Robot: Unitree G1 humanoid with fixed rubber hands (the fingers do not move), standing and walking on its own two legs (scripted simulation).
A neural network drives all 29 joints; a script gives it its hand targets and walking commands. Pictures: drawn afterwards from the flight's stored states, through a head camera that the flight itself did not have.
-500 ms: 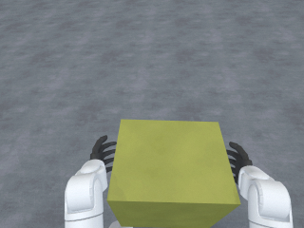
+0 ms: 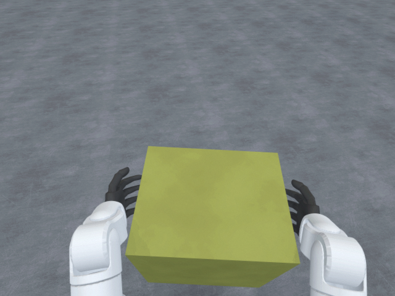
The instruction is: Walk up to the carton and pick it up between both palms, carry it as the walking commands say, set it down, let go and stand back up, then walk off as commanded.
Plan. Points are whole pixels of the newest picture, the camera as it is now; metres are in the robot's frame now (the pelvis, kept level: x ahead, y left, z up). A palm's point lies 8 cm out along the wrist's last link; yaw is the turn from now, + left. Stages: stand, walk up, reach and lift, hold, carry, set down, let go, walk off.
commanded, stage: carry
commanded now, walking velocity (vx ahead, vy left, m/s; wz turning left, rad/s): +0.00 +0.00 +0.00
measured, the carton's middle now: (208, 222) +0.28 +0.02 +0.01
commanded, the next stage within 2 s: none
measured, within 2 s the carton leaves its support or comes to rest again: neither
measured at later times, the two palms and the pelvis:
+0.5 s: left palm (176, 263) +0.16 +0.07 +0.08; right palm out of the picture +0.15 -0.27 +0.08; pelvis -0.09 -0.10 +0.00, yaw -2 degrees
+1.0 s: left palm out of the picture +0.05 +0.07 +0.06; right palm out of the picture +0.02 -0.27 +0.06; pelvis -0.22 -0.08 -0.02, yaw -2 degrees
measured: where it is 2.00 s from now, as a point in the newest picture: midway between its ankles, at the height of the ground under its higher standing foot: outside the picture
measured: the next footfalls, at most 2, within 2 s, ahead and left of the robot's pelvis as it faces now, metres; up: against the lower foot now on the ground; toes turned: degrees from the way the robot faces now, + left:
right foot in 0.06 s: +0.08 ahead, -0.19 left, +0.00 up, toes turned -6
left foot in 0.42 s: -0.01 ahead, +0.01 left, +0.00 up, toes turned +4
